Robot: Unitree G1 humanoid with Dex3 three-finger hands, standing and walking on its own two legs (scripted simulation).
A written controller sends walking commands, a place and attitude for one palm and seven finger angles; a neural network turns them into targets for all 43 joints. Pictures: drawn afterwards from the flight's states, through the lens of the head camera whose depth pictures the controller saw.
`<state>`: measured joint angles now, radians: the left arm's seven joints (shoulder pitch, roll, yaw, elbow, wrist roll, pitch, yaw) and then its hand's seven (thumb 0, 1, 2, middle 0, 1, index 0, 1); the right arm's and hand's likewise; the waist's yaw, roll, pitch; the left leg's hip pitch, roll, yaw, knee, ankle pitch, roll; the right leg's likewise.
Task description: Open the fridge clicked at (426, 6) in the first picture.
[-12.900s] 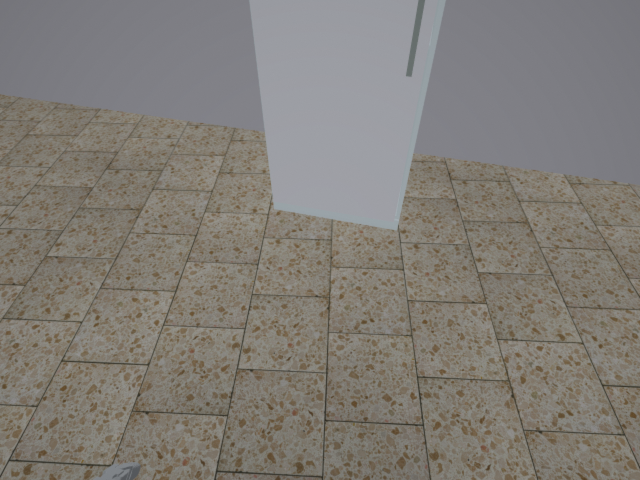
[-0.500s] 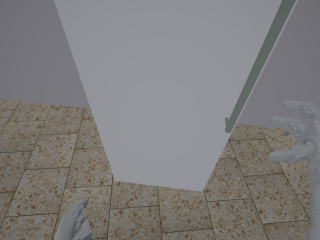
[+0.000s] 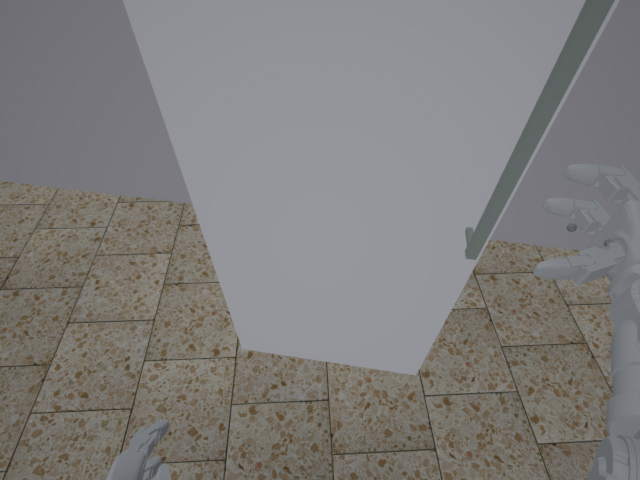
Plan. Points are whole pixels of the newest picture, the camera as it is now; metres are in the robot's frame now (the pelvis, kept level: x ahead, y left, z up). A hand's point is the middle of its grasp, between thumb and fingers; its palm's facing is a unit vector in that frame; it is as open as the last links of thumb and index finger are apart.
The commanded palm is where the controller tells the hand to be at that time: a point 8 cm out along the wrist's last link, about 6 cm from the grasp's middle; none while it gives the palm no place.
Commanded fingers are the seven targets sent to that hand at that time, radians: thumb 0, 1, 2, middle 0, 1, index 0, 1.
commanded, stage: move the hooked fingers beside the handle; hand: right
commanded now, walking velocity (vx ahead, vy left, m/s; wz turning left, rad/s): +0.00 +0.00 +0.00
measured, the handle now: (531, 118) +0.49 -0.20 +0.22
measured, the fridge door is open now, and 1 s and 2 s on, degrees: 0 0 0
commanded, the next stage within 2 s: feel for the door with the fingertips in 1.12 s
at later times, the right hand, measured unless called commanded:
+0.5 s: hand (547, 208) +0.44 -0.25 +0.12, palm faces +0.10 +1.00 -0.01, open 14.0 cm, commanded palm +0.41 -0.30 +0.13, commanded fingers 0.00 0.50 -0.30 0.30 1.20 0.30 1.20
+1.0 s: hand (562, 218) +0.42 -0.26 +0.13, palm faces +0.09 +1.00 +0.02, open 14.0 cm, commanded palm +0.39 -0.30 +0.13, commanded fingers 0.00 0.50 -0.30 0.30 1.20 0.30 1.20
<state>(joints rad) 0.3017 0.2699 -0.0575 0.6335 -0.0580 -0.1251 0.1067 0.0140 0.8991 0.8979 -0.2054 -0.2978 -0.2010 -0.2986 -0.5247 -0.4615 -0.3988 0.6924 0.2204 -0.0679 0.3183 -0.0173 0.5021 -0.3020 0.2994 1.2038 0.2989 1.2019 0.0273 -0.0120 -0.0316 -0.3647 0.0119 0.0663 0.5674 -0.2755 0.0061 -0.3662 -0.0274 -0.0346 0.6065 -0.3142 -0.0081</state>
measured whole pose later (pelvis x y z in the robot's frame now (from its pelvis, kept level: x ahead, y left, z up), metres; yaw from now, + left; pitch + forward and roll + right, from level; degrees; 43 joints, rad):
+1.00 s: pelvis +0.00 -0.01 -0.01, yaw +0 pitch +7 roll +2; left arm 0.31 0.27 -0.05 0.60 -0.05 -0.06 0.08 0.01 0.90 0.90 -0.21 -0.30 -0.20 -0.30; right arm -0.61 -0.47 -0.39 0.81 0.20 -0.13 0.31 -0.02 0.50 -0.30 0.30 1.20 0.30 1.20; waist 0.04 -0.01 -0.06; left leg -0.44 0.01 0.06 0.61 -0.29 0.00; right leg -0.45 -0.03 -0.04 0.67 -0.35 -0.02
